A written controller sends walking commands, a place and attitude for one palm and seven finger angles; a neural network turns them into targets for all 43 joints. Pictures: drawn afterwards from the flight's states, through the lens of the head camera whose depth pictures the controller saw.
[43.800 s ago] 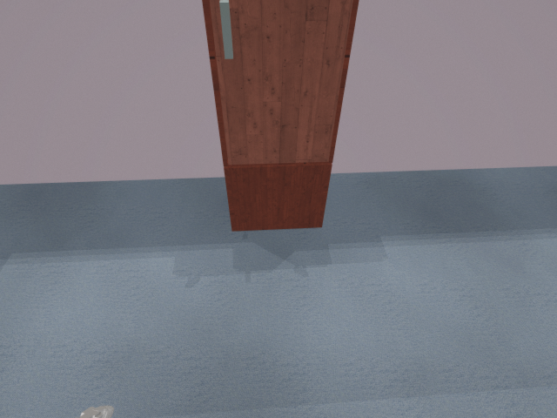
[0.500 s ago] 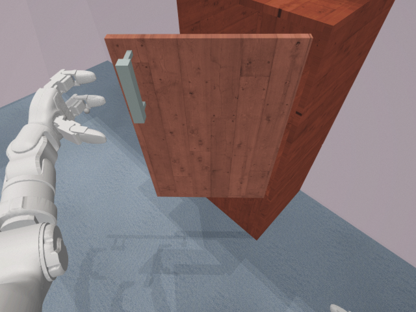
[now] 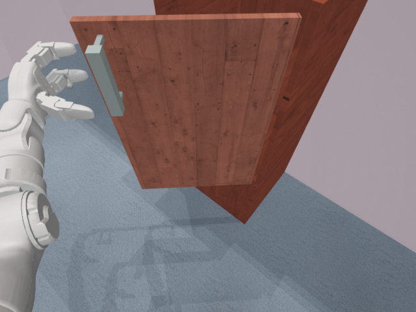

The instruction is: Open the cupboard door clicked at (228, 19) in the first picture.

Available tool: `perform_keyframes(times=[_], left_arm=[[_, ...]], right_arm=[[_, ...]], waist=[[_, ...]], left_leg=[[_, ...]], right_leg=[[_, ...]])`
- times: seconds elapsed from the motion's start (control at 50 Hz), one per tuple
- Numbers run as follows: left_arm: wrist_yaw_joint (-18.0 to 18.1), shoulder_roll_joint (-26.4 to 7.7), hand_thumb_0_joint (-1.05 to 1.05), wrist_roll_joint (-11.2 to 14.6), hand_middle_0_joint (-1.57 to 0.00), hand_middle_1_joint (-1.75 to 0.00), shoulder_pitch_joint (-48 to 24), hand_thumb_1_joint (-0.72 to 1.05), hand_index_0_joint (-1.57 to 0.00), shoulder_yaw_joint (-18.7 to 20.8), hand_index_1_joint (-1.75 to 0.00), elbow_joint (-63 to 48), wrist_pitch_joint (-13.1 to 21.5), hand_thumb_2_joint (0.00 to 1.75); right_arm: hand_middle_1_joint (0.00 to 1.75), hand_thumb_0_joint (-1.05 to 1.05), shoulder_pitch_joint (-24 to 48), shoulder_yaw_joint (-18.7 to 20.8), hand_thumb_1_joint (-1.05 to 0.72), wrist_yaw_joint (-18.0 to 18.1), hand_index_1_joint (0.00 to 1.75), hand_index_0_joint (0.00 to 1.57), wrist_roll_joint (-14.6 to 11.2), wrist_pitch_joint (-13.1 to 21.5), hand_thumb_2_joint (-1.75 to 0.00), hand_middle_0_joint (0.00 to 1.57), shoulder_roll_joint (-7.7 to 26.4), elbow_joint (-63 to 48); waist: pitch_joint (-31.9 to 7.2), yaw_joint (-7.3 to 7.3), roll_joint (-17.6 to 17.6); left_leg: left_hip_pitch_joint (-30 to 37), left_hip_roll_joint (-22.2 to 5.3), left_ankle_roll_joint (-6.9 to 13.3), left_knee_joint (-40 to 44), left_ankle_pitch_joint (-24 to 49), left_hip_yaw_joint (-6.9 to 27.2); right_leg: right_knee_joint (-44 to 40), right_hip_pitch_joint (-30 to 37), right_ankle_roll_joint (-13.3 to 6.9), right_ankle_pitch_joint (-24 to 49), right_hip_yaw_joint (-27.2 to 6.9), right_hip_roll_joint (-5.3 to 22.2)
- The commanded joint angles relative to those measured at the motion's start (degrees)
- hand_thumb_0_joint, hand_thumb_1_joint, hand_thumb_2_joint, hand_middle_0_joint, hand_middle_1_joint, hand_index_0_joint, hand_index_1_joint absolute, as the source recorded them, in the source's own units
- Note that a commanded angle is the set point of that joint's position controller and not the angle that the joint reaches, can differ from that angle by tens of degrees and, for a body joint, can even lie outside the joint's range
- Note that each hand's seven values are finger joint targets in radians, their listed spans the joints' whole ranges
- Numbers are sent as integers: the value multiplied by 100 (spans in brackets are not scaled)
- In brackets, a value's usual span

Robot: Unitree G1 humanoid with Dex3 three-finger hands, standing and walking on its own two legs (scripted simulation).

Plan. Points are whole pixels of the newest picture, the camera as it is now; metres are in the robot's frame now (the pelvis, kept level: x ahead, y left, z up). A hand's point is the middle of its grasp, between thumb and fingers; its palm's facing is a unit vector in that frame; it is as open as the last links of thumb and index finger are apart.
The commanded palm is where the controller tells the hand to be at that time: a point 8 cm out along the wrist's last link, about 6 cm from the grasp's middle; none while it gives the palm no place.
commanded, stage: move the hooked fingers beside the handle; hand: left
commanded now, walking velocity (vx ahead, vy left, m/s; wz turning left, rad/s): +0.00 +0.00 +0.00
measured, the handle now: (109, 77) +0.52 +0.16 +0.16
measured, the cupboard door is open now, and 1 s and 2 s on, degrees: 43 43 43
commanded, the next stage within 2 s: slide the fingers in behind the handle in 0.64 s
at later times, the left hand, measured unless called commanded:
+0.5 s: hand (70, 91) +0.48 +0.21 +0.17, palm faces +0.00 -1.00 -0.01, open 14.0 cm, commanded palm +0.46 +0.27 +0.16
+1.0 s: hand (77, 91) +0.48 +0.20 +0.17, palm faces -0.04 -1.00 +0.01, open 14.0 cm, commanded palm +0.45 +0.26 +0.16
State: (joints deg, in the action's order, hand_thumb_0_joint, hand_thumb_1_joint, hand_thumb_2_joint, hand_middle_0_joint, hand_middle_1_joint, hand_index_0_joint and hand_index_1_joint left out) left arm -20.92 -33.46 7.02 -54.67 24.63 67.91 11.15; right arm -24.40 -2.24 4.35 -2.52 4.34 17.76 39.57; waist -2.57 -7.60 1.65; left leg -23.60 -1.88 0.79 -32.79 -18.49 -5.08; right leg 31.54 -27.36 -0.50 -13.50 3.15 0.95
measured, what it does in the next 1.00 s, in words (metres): stands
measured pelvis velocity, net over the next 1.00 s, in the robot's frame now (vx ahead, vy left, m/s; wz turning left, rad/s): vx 0.01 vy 0.00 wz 0.00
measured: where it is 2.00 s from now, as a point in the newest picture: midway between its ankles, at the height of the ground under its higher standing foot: outside the picture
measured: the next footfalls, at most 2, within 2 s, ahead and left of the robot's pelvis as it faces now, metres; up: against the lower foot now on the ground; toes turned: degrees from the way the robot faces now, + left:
none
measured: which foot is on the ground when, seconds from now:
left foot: down 0.00-1.00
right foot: down 0.00-1.00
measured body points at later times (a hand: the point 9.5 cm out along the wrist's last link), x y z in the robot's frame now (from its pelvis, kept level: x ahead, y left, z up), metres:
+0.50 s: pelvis +0.00 +0.00 +0.00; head +0.06 +0.00 +0.45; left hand +0.47 +0.27 +0.17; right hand +0.06 -0.27 -0.12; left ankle -0.03 +0.11 -0.73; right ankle +0.02 -0.12 -0.73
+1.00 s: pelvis +0.01 +0.00 +0.00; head +0.05 +0.00 +0.45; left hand +0.47 +0.26 +0.17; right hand +0.03 -0.27 -0.12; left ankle -0.03 +0.11 -0.73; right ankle +0.02 -0.12 -0.73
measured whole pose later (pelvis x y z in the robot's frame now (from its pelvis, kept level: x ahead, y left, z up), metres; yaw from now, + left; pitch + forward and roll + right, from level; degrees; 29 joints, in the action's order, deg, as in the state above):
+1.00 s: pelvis +0.01 +0.00 +0.00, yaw +0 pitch +9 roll -1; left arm -20.1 -29.1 8.7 -51.1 22.0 62.0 8.4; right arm -23.9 -1.8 3.6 -2.5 2.0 17.3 38.3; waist -3.7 -6.4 2.3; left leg -23.5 -2.0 1.0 -33.9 -19.5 -4.5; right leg 31.4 -26.6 -0.2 -14.0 3.5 0.8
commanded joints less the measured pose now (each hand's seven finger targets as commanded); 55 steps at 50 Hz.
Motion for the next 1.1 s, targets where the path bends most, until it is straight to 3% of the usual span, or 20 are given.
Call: perform_keyframes(times=[0.0,0.02,0.08,0.12,0.14,0.24,0.28,0.32,0.4,0.44,0.46,0.56,0.6,0.62,0.74,0.8,0.88,0.9,0.98,1.08], left_arm=[[-114,-1657,0,137,-30,-120,-2205,-50,-30,167,-120,-1190,243,30],[-112,-1803,0,113,-30,-120,-2086,-50,-30,260,-120,-1159,210,30],[-105,-1278,0,214,-30,-120,-2360,-50,-30,-141,-120,-1876,315,30],[-54,-1514,0,286,-30,-120,-2344,-50,-30,138,-120,-2207,380,30],[-33,-1383,0,342,-30,-120,-2366,-50,-30,93,-120,-2336,390,30],[76,-995,0,284,-30,-120,-2502,-50,-30,-252,-120,-1620,109,30],[157,-1154,0,158,-30,-120,-2634,-50,-30,-209,-120,-1451,39,30],[217,-1529,0,49,-30,-120,-2665,-50,-30,11,-120,-1368,69,30],[193,-1269,0,106,-30,-120,-2887,-50,-30,-153,-120,-1694,373,30],[142,-1385,0,159,-30,-120,-2970,-50,-30,-64,-120,-1674,450,30],[121,-1321,0,190,-30,-120,-2883,-50,-30,-60,-120,-1506,425,30],[26,-1404,0,97,-30,-120,-2526,-50,-30,-97,-120,-875,115,30],[17,-1552,0,57,-30,-120,-2569,-50,-30,-24,-120,-997,131,30],[23,-1855,0,52,-30,-120,-2512,-50,-30,220,-120,-1133,187,30],[-89,-1484,0,276,-30,-120,-2745,-50,-30,47,-120,-1925,466,30],[-99,-1254,0,380,-30,-120,-2607,-50,-30,-57,-120,-1640,294,30],[22,-982,0,285,-30,-120,-2462,-50,-30,-264,-120,-1813,96,30],[82,-1204,0,242,-30,-120,-2294,-50,-30,-69,-120,-1852,73,30],[234,-1217,0,326,-30,-120,-2131,-50,-30,57,-120,-1797,61,30],[371,-1012,0,177,-30,-120,-2453,-50,-30,-168,-120,-2092,186,30]], right_arm=[[30,0,-400,330,-90,23,30,20,1,67,-90,20,937,-575],[30,0,-425,337,-90,26,30,20,4,36,-90,20,951,-589],[30,0,-378,371,-90,8,30,20,5,22,-90,20,875,-670],[30,0,-352,383,-90,3,30,20,22,33,-90,20,881,-653],[30,0,-325,384,-90,3,30,20,16,44,-90,20,859,-648],[30,0,-265,320,-90,36,30,20,-27,52,-90,20,851,-498],[30,0,-299,317,-90,45,30,20,-6,70,-90,20,882,-475],[30,0,-325,290,-90,49,30,20,5,63,-90,20,900,-505],[30,0,-297,282,-90,22,30,20,31,111,-90,20,839,-584],[30,0,-280,276,-90,30,30,20,24,120,-90,20,849,-559],[30,0,-282,283,-90,33,30,20,17,111,-90,20,847,-544],[30,0,-331,265,-90,27,30,20,-3,8,-90,20,913,-566],[30,0,-367,262,-90,17,30,20,18,-21,-90,20,923,-622],[30,0,-393,289,-90,24,30,20,27,-39,-90,20,939,-640],[30,0,-364,329,-90,25,30,20,30,-49,-90,20,867,-660],[30,0,-350,332,-90,36,30,20,2,-58,-90,20,874,-563],[30,0,-363,345,-90,-8,30,20,28,-50,-90,20,857,-588],[30,0,-350,354,-90,-19,30,20,29,-61,-90,20,857,-588],[30,0,-319,336,-90,-47,30,20,26,-65,-90,20,863,-668],[30,0,-216,326,-90,-59,30,20,29,-15,-90,20,797,-716]], waist=[[-2097,223,208],[-2047,254,101],[-2230,158,428],[-2467,233,493],[-2528,225,429],[-1509,20,153],[-1413,10,246],[-1661,48,50],[-2316,57,340],[-2451,57,396],[-2350,45,133],[-1781,41,63],[-1927,75,50],[-2110,141,-7],[-2689,119,508],[-2160,58,260],[-2152,102,466],[-2197,203,463],[-2022,222,-138],[-2079,188,265]], left_leg=[[695,118,137,252,2111,396],[612,119,133,258,2034,405],[1008,73,131,216,2289,410],[1212,56,96,214,2420,483],[1300,43,84,228,2474,512],[807,62,122,361,1632,490],[738,76,137,349,1485,477],[625,103,136,322,1497,517],[1044,87,96,189,1959,540],[1119,91,81,150,2061,552],[1030,81,91,152,2034,552],[461,119,126,195,1668,454],[455,128,132,165,1816,458],[482,119,139,132,1912,457],[1158,73,96,61,2361,523],[928,63,132,136,2064,486],[1012,70,117,143,2371,482],[978,67,100,149,2370,496],[688,69,140,226,2093,439],[897,82,141,211,2016,407]], right_leg=[[-107,1305,-82,2137,-177,-116],[-111,1308,-77,2060,-162,-116],[-114,1160,-94,2057,-139,-132],[-137,1231,-92,2061,-162,-166],[-141,1266,-98,2070,-143,-175],[-276,847,-83,1506,-78,-162],[-280,765,-97,1386,-91,-124],[-204,938,-95,1462,-123,-123],[-80,1061,-98,1792,-152,-131],[-60,1118,-99,1898,-174,-140],[-76,1121,-89,1897,-146,-146],[-97,981,-74,1785,-144,-113],[-43,1097,-77,1926,-146,-114],[-20,1226,-72,2027,-171,-117],[-25,1206,-91,2136,-165,-176],[-128,1065,-79,1948,-117,-193],[-100,1023,-105,2040,-63,-169],[-95,1080,-104,2035,-78,-175],[-104,1335,-99,2078,-73,-172],[-101,1198,-110,1969,-128,-156]])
